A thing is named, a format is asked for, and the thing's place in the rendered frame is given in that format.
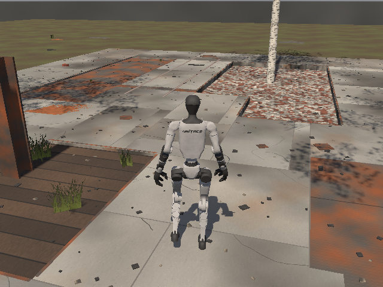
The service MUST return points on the robot right upper arm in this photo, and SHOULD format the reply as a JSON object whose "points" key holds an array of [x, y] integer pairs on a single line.
{"points": [[210, 126]]}

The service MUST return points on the right robot forearm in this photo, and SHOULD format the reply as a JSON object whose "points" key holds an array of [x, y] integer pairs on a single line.
{"points": [[220, 160]]}

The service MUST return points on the humanoid robot torso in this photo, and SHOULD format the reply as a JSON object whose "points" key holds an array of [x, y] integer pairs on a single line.
{"points": [[192, 144]]}

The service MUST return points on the left robot hand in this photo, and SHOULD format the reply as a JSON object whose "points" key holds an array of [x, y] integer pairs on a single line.
{"points": [[157, 177]]}

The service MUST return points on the robot left upper arm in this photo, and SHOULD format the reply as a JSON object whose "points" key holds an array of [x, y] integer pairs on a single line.
{"points": [[173, 126]]}

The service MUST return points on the right robot hand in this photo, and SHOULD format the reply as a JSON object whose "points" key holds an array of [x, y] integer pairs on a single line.
{"points": [[221, 172]]}

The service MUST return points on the left robot thigh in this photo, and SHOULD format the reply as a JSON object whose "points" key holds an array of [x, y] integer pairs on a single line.
{"points": [[177, 178]]}

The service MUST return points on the left robot forearm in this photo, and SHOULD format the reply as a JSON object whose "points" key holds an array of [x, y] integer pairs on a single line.
{"points": [[162, 161]]}

